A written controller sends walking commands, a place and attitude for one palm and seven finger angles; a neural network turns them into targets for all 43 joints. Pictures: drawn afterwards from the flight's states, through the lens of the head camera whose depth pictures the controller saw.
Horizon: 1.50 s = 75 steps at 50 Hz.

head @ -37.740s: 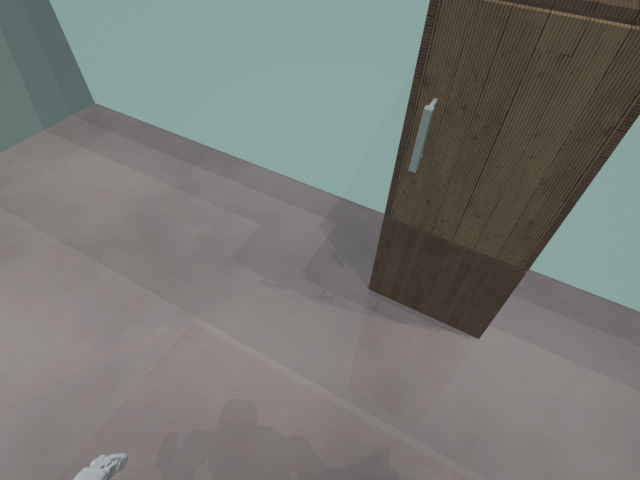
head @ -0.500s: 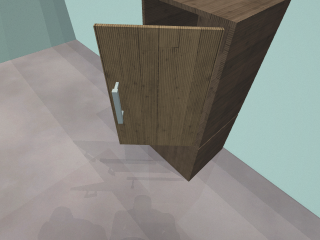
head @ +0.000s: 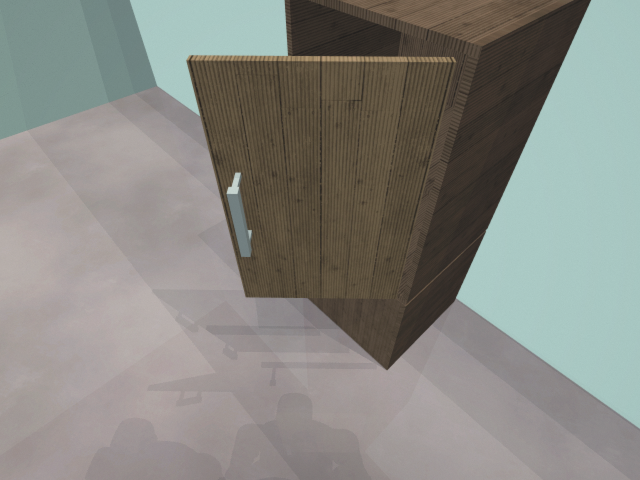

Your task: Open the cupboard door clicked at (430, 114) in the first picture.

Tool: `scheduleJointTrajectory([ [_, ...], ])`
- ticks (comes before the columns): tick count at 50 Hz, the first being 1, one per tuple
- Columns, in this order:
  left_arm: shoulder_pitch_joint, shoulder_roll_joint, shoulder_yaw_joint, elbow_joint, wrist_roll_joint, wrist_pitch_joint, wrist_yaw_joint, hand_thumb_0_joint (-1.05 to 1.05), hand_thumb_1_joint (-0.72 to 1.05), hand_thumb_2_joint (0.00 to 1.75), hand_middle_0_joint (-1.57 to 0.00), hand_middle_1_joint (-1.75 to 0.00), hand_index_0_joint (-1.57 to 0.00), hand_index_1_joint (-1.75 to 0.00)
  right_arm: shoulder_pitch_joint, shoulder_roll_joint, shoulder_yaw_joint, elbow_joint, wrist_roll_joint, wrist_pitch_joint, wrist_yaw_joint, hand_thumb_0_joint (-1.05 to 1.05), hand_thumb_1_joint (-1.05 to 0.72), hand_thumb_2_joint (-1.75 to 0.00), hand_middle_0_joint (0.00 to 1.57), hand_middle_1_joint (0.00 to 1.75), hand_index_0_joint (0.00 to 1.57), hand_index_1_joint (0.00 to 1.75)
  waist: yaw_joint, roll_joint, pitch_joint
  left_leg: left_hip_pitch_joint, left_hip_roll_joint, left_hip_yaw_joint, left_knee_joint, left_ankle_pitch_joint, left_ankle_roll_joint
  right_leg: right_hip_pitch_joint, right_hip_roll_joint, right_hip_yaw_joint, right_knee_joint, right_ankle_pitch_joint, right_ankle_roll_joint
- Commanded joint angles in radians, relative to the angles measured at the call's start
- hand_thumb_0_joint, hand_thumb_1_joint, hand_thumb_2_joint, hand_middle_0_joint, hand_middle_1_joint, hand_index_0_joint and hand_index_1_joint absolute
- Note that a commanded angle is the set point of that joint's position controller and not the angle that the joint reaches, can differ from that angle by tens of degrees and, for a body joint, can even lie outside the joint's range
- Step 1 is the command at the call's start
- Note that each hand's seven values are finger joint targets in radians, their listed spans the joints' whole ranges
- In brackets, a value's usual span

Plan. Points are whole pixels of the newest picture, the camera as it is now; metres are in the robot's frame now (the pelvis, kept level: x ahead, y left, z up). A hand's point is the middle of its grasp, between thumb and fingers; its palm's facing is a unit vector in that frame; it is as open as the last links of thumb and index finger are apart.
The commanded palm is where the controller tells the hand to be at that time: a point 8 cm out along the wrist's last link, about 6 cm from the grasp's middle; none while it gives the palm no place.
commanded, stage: look again from close up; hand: left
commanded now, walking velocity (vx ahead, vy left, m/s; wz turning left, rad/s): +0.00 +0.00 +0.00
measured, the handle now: (241, 216) +0.57 +0.18 -0.03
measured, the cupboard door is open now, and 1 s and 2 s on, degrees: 46 46 46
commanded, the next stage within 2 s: raise the hand with hooked fingers in 0.10 s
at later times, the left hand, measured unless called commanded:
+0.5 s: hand (202, 400) +0.22 +0.16 -0.01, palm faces +0.11 -0.99 -0.01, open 7.9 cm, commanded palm +0.13 +0.23 -0.06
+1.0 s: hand (185, 419) +0.21 +0.19 -0.06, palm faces +0.02 -1.00 -0.01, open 10.8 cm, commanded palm +0.17 +0.25 -0.05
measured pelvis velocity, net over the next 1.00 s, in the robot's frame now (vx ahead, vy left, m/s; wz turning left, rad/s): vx -0.02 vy -0.04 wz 0.03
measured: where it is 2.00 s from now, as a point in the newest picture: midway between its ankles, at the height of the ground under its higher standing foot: outside the picture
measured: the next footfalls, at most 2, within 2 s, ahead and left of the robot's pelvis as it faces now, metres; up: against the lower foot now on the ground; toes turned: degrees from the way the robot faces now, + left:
none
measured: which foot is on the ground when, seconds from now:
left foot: down 0.00-1.00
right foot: down 0.00-1.00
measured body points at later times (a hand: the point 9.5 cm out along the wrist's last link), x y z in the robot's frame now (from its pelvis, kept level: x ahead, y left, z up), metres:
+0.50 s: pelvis +0.00 -0.02 -0.04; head +0.03 -0.01 +0.41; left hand +0.21 +0.21 -0.01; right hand +0.19 -0.27 -0.10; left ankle +0.02 +0.08 -0.74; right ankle +0.00 -0.13 -0.74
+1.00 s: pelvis -0.02 -0.04 -0.09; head +0.06 -0.05 +0.35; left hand +0.20 +0.25 -0.05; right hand +0.15 -0.27 -0.19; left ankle +0.02 +0.08 -0.74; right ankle +0.00 -0.13 -0.74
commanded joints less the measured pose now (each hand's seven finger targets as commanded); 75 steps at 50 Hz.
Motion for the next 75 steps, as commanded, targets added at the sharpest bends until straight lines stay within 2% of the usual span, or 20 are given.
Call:
scheduleJointTrajectory([
  [1,0.052,0.098,0.012,-0.029,0.001,-0.016,0.002,0.00,0.90,0.90,-0.20,-0.30,-0.20,-0.30,0.034,-0.090,-0.011,-0.030,0.001,-0.028,-0.007,0.00,-0.90,-0.90,0.20,0.30,0.20,0.30,0.007,-0.039,0.029,0.011,0.113,-0.144,-0.121,0.080,-0.006,0.007,-0.059,0.080,-0.096,0.104,-0.057],
  [10,0.084,0.119,0.006,0.021,0.011,-0.006,0.037,0.00,0.90,0.90,-0.20,-0.30,-0.20,-0.30,-0.057,-0.136,-0.014,-0.068,0.017,-0.022,-0.009,0.00,-0.90,-0.90,0.20,0.30,0.20,0.30,0.027,-0.063,0.066,-0.001,0.154,-0.118,0.032,0.218,-0.035,-0.001,-0.089,0.097,-0.111,0.262,-0.042],
  [11,-0.671,0.354,0.169,-1.565,-0.184,-0.218,0.038,0.00,0.88,0.89,-0.20,-0.32,-0.20,-0.32,-0.052,-0.281,-0.047,-0.427,0.063,-0.165,-0.040,0.00,-0.90,-0.90,0.20,0.30,0.20,0.30,-0.092,0.148,-0.441,0.281,0.034,-0.142,-0.052,0.283,-0.047,0.035,0.023,-0.012,-0.015,0.283,-0.056],
  [12,-0.165,0.275,0.135,-1.285,-0.110,-0.166,0.067,0.00,0.85,0.88,-0.20,-0.33,-0.20,-0.33,-0.120,-0.192,-0.008,-0.363,0.056,-0.263,-0.074,0.00,-0.90,-0.90,0.20,0.30,0.20,0.30,0.022,0.274,-0.394,0.351,0.092,-0.161,-0.086,0.402,-0.065,-0.028,0.037,-0.017,0.069,0.083,-0.066],
  [13,-0.104,0.206,0.090,-1.158,-0.122,-0.110,0.106,0.00,0.83,0.87,-0.21,-0.34,-0.21,-0.34,-0.116,-0.189,-0.013,-0.296,0.058,-0.284,-0.075,0.00,-0.90,-0.90,0.20,0.30,0.20,0.30,0.004,0.259,-0.301,0.223,0.080,-0.149,-0.094,0.289,-0.091,-0.061,0.031,-0.037,0.084,-0.014,-0.053],
  [14,0.161,-0.051,-0.053,-0.956,-0.147,-0.021,0.099,0.00,0.81,0.86,-0.21,-0.36,-0.21,-0.36,-0.091,-0.145,-0.021,-0.291,0.070,-0.280,-0.060,0.00,-0.90,-0.90,0.20,0.30,0.20,0.30,-0.023,0.139,-0.125,0.137,0.087,-0.168,-0.116,0.163,-0.073,-0.135,0.035,-0.051,0.062,-0.050,-0.043],
  [15,-0.017,-0.024,-0.047,-1.131,-0.187,-0.055,0.082,0.00,0.78,0.85,-0.21,-0.37,-0.21,-0.37,-0.109,-0.197,-0.026,-0.378,0.071,-0.288,-0.053,0.00,-0.90,-0.90,0.20,0.30,0.20,0.30,-0.033,0.117,0.000,0.026,0.070,-0.177,-0.089,0.024,-0.058,-0.144,0.028,-0.056,0.037,-0.024,-0.041],
  [17,0.023,0.039,0.040,-1.033,-0.167,-0.161,0.048,0.00,0.74,0.83,-0.21,-0.40,-0.21,-0.40,-0.118,-0.220,-0.051,-0.412,0.043,-0.302,-0.055,0.00,-0.90,-0.90,0.20,0.30,0.20,0.30,-0.049,-0.043,0.064,-0.104,0.040,-0.176,0.017,-0.065,-0.049,-0.234,0.039,-0.075,0.026,-0.047,-0.040],
  [19,0.237,-0.014,0.073,-0.827,-0.185,-0.266,-0.027,0.00,0.69,0.81,-0.22,-0.43,-0.22,-0.43,-0.131,-0.214,-0.064,-0.456,0.033,-0.286,-0.033,0.00,-0.90,-0.90,0.20,0.30,0.20,0.30,0.000,-0.262,0.064,-0.244,0.030,-0.161,0.123,-0.052,-0.060,-0.330,0.057,-0.106,0.113,-0.100,-0.042],
  [21,0.370,-0.008,0.128,-0.820,-0.223,-0.417,-0.144,0.00,0.64,0.79,-0.22,-0.47,-0.22,-0.47,-0.166,-0.207,-0.090,-0.503,0.022,-0.283,-0.011,0.00,-0.90,-0.90,0.20,0.30,0.20,0.30,0.056,-0.334,-0.029,-0.352,0.018,-0.128,0.245,-0.023,-0.066,-0.386,0.060,-0.093,0.228,-0.077,-0.045],
  [24,0.366,0.081,0.202,-0.825,-0.249,-0.599,-0.327,0.00,0.57,0.76,-0.22,-0.51,-0.22,-0.51,-0.205,-0.217,-0.111,-0.581,0.022,-0.277,0.030,0.00,-0.90,-0.90,0.20,0.30,0.20,0.30,0.079,-0.100,-0.155,-0.406,-0.006,-0.098,0.383,0.057,-0.081,-0.400,0.047,-0.059,0.382,0.071,-0.065],
  [28,0.200,0.217,0.332,-1.005,-0.282,-0.632,-0.378,0.00,0.48,0.72,-0.23,-0.57,-0.23,-0.57,-0.209,-0.207,-0.115,-0.657,0.026,-0.260,0.021,0.00,-0.90,-0.90,0.20,0.30,0.20,0.30,0.097,0.042,-0.349,-0.501,-0.007,-0.081,0.513,0.041,-0.056,-0.448,0.048,0.007,0.501,0.071,-0.060],
  [32,-0.040,0.245,0.337,-1.361,-0.341,-0.705,-0.338,0.00,0.39,0.68,-0.24,-0.63,-0.24,-0.63,-0.186,-0.181,-0.097,-0.677,0.030,-0.268,-0.015,0.00,-0.90,-0.90,0.20,0.30,0.20,0.30,0.030,0.189,-0.424,-0.485,0.011,-0.109,0.595,-0.040,-0.032,-0.522,0.049,0.082,0.466,-0.085,-0.052],
  [33,-0.106,0.263,0.327,-1.432,-0.346,-0.720,-0.339,0.00,0.36,0.67,-0.24,-0.64,-0.24,-0.64,-0.164,-0.188,-0.093,-0.661,0.026,-0.270,-0.027,0.00,-0.90,-0.90,0.20,0.30,0.20,0.30,0.001,0.143,-0.435,-0.501,0.020,-0.123,0.631,-0.029,-0.026,-0.537,0.055,0.097,0.477,-0.071,-0.051],
  [38,-0.083,0.226,0.225,-1.235,-0.345,-0.638,-0.462,0.00,0.25,0.62,-0.25,-0.72,-0.25,-0.72,-0.132,-0.211,-0.073,-0.594,0.042,-0.288,-0.064,0.00,-0.90,-0.90,0.20,0.30,0.20,0.30,-0.076,0.067,-0.343,-0.599,0.037,-0.140,0.694,-0.059,-0.011,-0.588,0.059,0.116,0.451,-0.075,-0.035],
  [45,0.039,0.367,0.475,-1.024,-0.437,-0.282,-0.543,0.00,0.08,0.55,-0.26,-0.82,-0.26,-0.82,-0.175,-0.209,-0.067,-0.669,0.075,-0.237,-0.083,0.00,-0.90,-0.90,0.20,0.30,0.20,0.30,0.054,-0.086,-0.445,-0.658,0.008,-0.131,0.614,-0.036,-0.021,-0.305,-0.007,0.178,0.358,-0.017,0.020],
  [49,0.013,0.341,0.518,-1.139,-0.434,-0.374,-0.419,0.00,-0.01,0.51,-0.27,-0.88,-0.27,-0.88,-0.153,-0.168,-0.069,-0.660,0.054,-0.247,-0.068,0.00,-0.90,-0.90,0.20,0.30,0.20,0.30,0.075,-0.050,-0.454,-0.605,0.022,-0.140,0.569,0.029,-0.031,-0.318,0.014,0.119,0.412,0.095,0.004],
  [55,-0.099,0.261,0.350,-1.011,-0.361,-0.517,-0.426,0.00,-0.15,0.45,-0.27,-0.98,-0.27,-0.98,-0.101,-0.212,-0.077,-0.597,0.051,-0.265,-0.059,0.00,-0.90,-0.90,0.20,0.30,0.20,0.30,-0.022,-0.008,-0.285,-0.588,0.025,-0.141,0.555,-0.100,-0.022,-0.579,0.049,0.052,0.415,-0.184,-0.025],
  [64,-0.165,0.413,0.472,-1.150,-0.407,-0.487,-0.463,0.00,-0.36,0.36,-0.29,-1.11,-0.29,-1.11,-0.074,-0.242,-0.064,-0.646,0.059,-0.286,-0.076,0.00,-0.90,-0.90,0.20,0.30,0.20,0.30,0.040,0.123,-0.453,-0.400,0.028,-0.171,0.449,-0.055,-0.024,-0.517,0.069,-0.014,0.439,-0.131,-0.051],
  [75,-0.287,0.384,0.396,-0.952,-0.351,-0.350,-0.480,0.00,-0.50,0.30,-0.30,-1.20,-0.30,-1.20,-0.045,-0.277,-0.048,-0.673,0.061,-0.238,-0.063,0.00,-0.90,-0.90,0.20,0.30,0.20,0.30,-0.015,0.076,-0.300,-0.405,0.039,-0.218,0.378,-0.159,-0.046,-0.595,0.076,-0.056,0.416,-0.156,-0.048],
])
